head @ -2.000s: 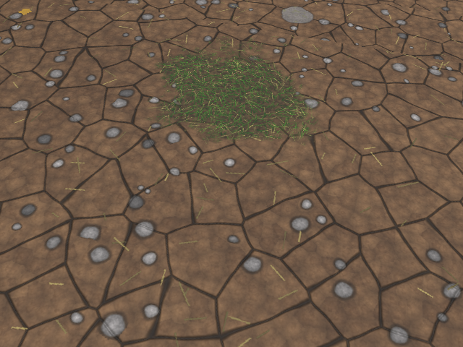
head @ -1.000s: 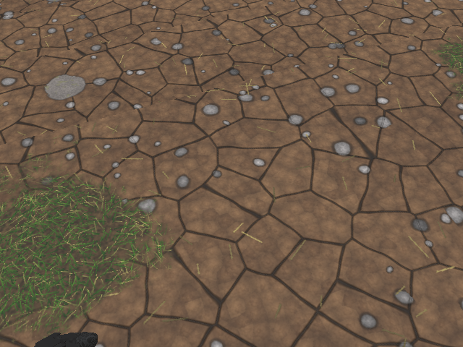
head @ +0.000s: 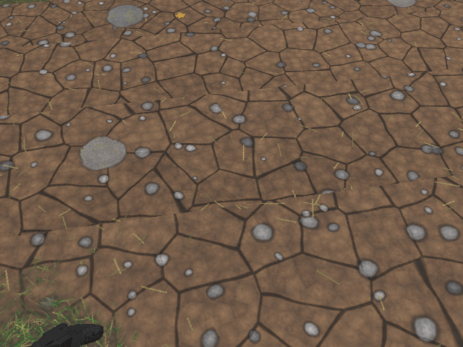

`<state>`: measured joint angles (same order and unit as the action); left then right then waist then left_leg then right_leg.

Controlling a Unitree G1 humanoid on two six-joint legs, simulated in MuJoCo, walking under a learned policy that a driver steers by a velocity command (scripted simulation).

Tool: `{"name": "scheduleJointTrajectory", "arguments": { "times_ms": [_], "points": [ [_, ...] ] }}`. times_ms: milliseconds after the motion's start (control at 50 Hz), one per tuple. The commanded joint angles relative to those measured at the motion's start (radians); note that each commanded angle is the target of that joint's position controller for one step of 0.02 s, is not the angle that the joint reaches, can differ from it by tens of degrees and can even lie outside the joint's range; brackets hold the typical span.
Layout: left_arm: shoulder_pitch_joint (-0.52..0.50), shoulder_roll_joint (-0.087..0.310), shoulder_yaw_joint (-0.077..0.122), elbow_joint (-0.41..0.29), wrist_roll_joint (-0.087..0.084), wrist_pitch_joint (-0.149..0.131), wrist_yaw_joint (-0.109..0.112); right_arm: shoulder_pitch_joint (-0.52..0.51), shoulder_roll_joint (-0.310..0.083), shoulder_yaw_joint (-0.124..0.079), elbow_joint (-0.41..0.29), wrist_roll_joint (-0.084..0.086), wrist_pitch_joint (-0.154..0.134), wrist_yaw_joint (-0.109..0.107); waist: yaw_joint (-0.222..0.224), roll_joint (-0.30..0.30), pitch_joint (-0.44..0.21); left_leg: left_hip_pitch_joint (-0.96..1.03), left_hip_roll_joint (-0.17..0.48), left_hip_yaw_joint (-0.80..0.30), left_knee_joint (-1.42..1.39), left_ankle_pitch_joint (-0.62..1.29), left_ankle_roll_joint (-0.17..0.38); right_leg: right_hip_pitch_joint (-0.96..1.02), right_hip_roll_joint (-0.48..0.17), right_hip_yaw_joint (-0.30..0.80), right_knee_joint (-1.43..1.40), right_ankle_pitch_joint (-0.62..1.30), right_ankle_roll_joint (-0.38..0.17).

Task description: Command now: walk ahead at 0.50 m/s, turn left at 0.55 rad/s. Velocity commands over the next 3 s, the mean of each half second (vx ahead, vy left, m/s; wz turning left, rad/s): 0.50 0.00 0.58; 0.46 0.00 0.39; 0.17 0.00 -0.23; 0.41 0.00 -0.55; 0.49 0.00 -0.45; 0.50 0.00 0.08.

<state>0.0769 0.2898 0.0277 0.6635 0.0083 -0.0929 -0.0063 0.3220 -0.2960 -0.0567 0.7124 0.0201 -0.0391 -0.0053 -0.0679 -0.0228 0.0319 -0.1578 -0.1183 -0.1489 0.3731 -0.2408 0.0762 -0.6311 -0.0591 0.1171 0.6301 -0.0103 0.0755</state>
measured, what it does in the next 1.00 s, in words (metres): walks ahead, turning left: right foot, then left foot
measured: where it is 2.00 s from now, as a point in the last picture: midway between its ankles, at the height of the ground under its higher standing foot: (162, 270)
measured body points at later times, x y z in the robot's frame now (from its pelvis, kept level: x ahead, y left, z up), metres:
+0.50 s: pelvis +0.28 -0.02 +0.00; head +0.29 -0.02 +0.45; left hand +0.18 +0.21 -0.13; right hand +0.54 -0.16 -0.10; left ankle +0.41 +0.17 -0.68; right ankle +0.21 -0.15 -0.74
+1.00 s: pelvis +0.54 +0.13 +0.00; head +0.55 +0.13 +0.45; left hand +0.61 +0.41 -0.10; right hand +0.65 -0.10 -0.14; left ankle +0.44 +0.19 -0.74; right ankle +0.76 +0.08 -0.70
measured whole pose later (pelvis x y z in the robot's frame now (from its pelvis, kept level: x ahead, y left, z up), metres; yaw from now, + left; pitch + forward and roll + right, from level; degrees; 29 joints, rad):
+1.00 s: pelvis +0.54 +0.13 +0.00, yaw +30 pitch +3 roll +2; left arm 0.09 0.24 -0.02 0.79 0.06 -0.09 -0.06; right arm 0.43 -0.23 -0.03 0.87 -0.06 -0.11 0.08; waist -0.10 -0.03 -0.03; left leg -0.15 -0.09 -0.03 0.38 -0.27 0.05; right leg -0.65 -0.08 0.02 0.66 0.02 0.01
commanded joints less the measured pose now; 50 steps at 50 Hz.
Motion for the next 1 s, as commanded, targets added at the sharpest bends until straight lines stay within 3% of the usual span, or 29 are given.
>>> {"name": "scheduleJointTrajectory", "arguments": {
  "times_ms": [20,60,100,120,140,160,180,200,220,240,300,380,480,580,620,640,660,680,700,720,740,760,780,820,860,880,920,980,1000],
  "points": [
    [-0.083,0.092,0.027,-0.079,-0.013,-0.023,-0.007,0.03,-0.167,-0.049,-0.045,0.009,-0.001,-0.011,-0.002,0.113,-0.046,-0.08,0.217,-0.199,-0.062,0.128,0.128,0.184,0.066,-0.036,-0.103,0.062,-0.004],
    [-0.063,0.118,0.042,-0.076,-0.017,-0.031,-0.01,0.026,-0.162,-0.051,-0.045,0.006,0.003,-0.013,0.02,0.136,-0.048,-0.027,0.241,-0.263,-0.003,0.106,0.11,0.217,0.064,-0.02,-0.134,-0.009,-0.032],
    [0.051,0.144,0.062,-0.047,-0.015,-0.04,-0.005,0.006,-0.131,-0.043,-0.055,0.001,0.006,-0.01,0.088,0.147,-0.083,-0.04,0.206,-0.265,0.105,0.133,0.072,0.382,0.054,-0.04,-0.191,-0.045,-0.081],
    [0.17,0.185,0.078,-0.036,0.002,-0.044,0.003,0.004,-0.076,-0.023,-0.069,-0.007,0.002,-0.006,0.145,0.089,-0.187,-0.114,0.155,-0.203,0.313,0.088,0.037,0.59,-0.064,0.06,-0.18,-0.093,-0.139],
    [0.288,0.27,0.1,-0.013,0.019,-0.032,0.008,0.119,-0.01,-0.001,-0.093,0.007,-0.007,-0.005,0.129,-0.168,-0.336,-0.422,0.013,-0.048,0.646,-0.203,-0.038,0.942,-0.292,0.44,-0.225,-0.286,-0.289],
    [0.319,0.233,0.097,0.006,-0.006,-0.022,-0.001,0.135,-0.069,-0.005,-0.099,0.018,-0.011,-0.007,0.132,-0.28,-0.329,-0.607,0.06,-0.022,0.838,-0.355,-0.057,0.966,-0.374,0.702,-0.314,-0.541,-0.332],
    [0.273,0.162,0.078,-0.008,-0.011,-0.018,0.001,0.061,-0.146,-0.027,-0.091,0.017,-0.007,-0.008,0.154,-0.157,-0.197,-0.655,0.107,-0.032,0.914,-0.266,-0.064,0.856,-0.332,0.592,-0.34,-0.599,-0.293],
    [0.228,0.135,0.068,-0.013,-0.005,-0.012,0.005,-0.01,-0.155,-0.032,-0.104,0.007,-0.001,-0.009,0.151,-0.086,-0.114,-0.644,0.138,0.006,0.921,-0.191,-0.069,0.745,-0.29,0.443,-0.342,-0.481,-0.26],
    [0.257,-0.059,-0.022,-0.012,0.038,-0.034,0.015,-0.003,-0.017,0.02,-0.031,-0.138,-0.059,0.041,0.155,-0.137,-0.044,-0.694,0.143,0.029,0.94,-0.073,-0.053,0.646,-0.224,0.338,-0.395,-0.49,-0.286],
    [0.251,-0.071,-0.025,-0.007,0.038,-0.036,0.026,-0.026,0.015,0.025,-0.032,-0.154,-0.071,0.065,0.142,-0.109,-0.023,-0.682,0.169,0.037,0.888,-0.036,-0.045,0.604,-0.215,0.266,-0.418,-0.379,-0.28],
    [0.236,0.013,0.0,-0.002,0.034,-0.033,0.03,-0.083,-0.019,0.011,-0.025,-0.098,-0.073,0.1,0.116,-0.067,-0.061,-0.622,0.2,0.059,0.744,-0.018,-0.063,0.56,-0.2,0.126,-0.47,-0.201,-0.287],
    [0.268,0.071,0.018,0.029,0.066,-0.036,0.013,-0.158,0.002,0.034,-0.022,-0.093,-0.064,0.111,0.116,-0.039,-0.036,-0.624,0.218,0.108,0.549,0.186,-0.081,0.553,-0.215,-0.045,-0.53,0.02,-0.326],
    [0.324,0.056,0.005,0.103,0.077,-0.039,-0.008,-0.231,0.001,0.045,-0.035,-0.078,-0.046,0.116,0.116,-0.042,0.003,-0.567,0.208,0.131,0.386,0.367,-0.041,0.574,-0.213,-0.212,-0.499,0.156,-0.282],
    [0.402,0.106,0.015,0.181,0.068,-0.029,-0.007,-0.33,-0.021,0.032,-0.077,-0.08,-0.042,0.1,0.136,-0.055,0.047,-0.501,0.15,0.196,0.259,0.218,0.007,0.721,-0.241,-0.283,-0.432,0.295,-0.247],
    [0.385,0.16,0.029,0.193,0.07,-0.027,-0.002,-0.299,-0.058,0.012,-0.087,-0.064,-0.051,0.09,0.082,-0.071,0.023,-0.345,0.075,0.246,0.212,0.169,0.044,0.727,-0.239,-0.332,-0.309,0.606,-0.227],
    [0.381,0.181,0.033,0.195,0.077,-0.029,-0.006,-0.232,-0.1,-0.007,-0.074,-0.053,-0.061,0.079,0.04,-0.066,-0.023,-0.177,0.024,0.271,0.192,0.196,0.076,0.675,-0.209,-0.369,-0.185,0.732,-0.201],
    [0.409,0.146,0.019,0.201,0.109,-0.035,-0.017,-0.075,-0.153,-0.035,-0.03,-0.052,-0.068,0.057,-0.005,-0.025,-0.147,0.148,0.027,0.213,0.279,0.299,0.141,0.49,-0.168,-0.379,0.046,0.657,-0.151],
    [0.545,0.014,-0.036,0.172,0.143,-0.044,-0.041,0.18,-0.187,-0.046,0.024,-0.041,-0.057,0.036,-0.039,0.156,-0.468,0.743,0.276,-0.213,0.271,0.32,0.376,0.097,-0.066,-0.319,0.381,0.189,-0.054],
    [0.423,0.052,-0.025,0.18,0.088,-0.041,-0.083,0.36,-0.16,-0.033,0.088,-0.065,-0.043,0.032,-0.138,0.093,-0.488,0.79,0.437,-0.559,0.047,0.265,0.417,-0.058,0.091,-0.19,0.623,-0.517,-0.039],
    [0.172,0.042,-0.018,0.109,0.037,-0.039,-0.086,0.372,-0.189,-0.054,0.135,-0.083,-0.064,0.028,-0.178,0.07,-0.192,0.609,0.403,-0.458,-0.025,0.15,0.283,-0.259,0.055,-0.051,0.724,-0.484,-0.08],
    [0.096,0.071,-0.01,0.091,0.045,-0.046,-0.063,0.265,-0.174,-0.054,0.131,-0.062,-0.078,0.028,-0.131,0.104,-0.049,0.361,0.375,-0.348,-0.044,0.119,0.243,-0.27,-0.008,-0.032,0.722,-0.422,-0.09],
    [0.151,0.083,-0.009,0.095,0.082,-0.042,-0.04,0.17,-0.09,-0.021,0.121,-0.049,-0.083,0.03,-0.046,0.116,-0.089,0.199,0.35,-0.273,-0.062,0.158,0.238,-0.15,-0.043,-0.019,0.653,-0.376,-0.108],
    [0.176,0.052,-0.017,0.108,0.091,-0.034,-0.028,0.08,-0.033,0.001,0.108,-0.042,-0.086,0.037,0.024,0.105,-0.056,0.021,0.339,-0.206,-0.097,0.197,0.228,-0.046,-0.072,-0.033,0.612,-0.338,-0.117],
    [0.209,-0.002,-0.034,0.117,0.086,-0.001,-0.023,-0.035,-0.005,0.018,0.067,-0.055,-0.084,0.043,0.103,0.077,-0.042,-0.201,0.318,-0.155,-0.195,0.085,0.219,0.077,-0.076,-0.061,0.526,-0.378,-0.106],
    [0.214,-0.001,-0.038,0.131,0.072,0.014,-0.03,-0.075,-0.044,0.01,0.047,-0.076,-0.094,0.046,0.105,0.067,-0.028,-0.282,0.289,-0.092,-0.232,0.034,0.199,0.1,-0.071,-0.093,0.384,-0.268,-0.094],
    [0.184,-0.006,-0.041,0.125,0.068,0.014,-0.035,-0.078,-0.065,0.003,0.045,-0.086,-0.098,0.051,0.096,0.046,-0.023,-0.31,0.267,-0.04,-0.221,0.124,0.189,0.135,-0.061,-0.115,0.276,-0.19,-0.09],
    [0.077,-0.023,-0.05,0.091,0.052,0.011,-0.044,-0.022,-0.098,-0.011,0.068,-0.083,-0.096,0.07,0.058,0.051,-0.032,-0.294,0.263,0.0,-0.177,0.356,0.186,0.178,-0.03,-0.139,0.128,-0.051,-0.07],
    [0.034,0.029,-0.034,0.09,0.036,-0.003,-0.052,0.024,-0.123,-0.024,0.078,-0.079,-0.083,0.088,0.042,0.066,-0.062,-0.195,0.258,0.015,-0.06,0.487,0.146,0.198,0.019,-0.122,0.007,0.134,-0.054],
    [0.045,0.035,-0.028,0.1,0.041,-0.009,-0.054,0.011,-0.111,-0.019,0.08,-0.085,-0.074,0.095,0.058,0.082,-0.068,-0.208,0.258,0.017,-0.018,0.493,0.126,0.242,0.029,-0.123,0.007,0.151,-0.061]
  ]
}}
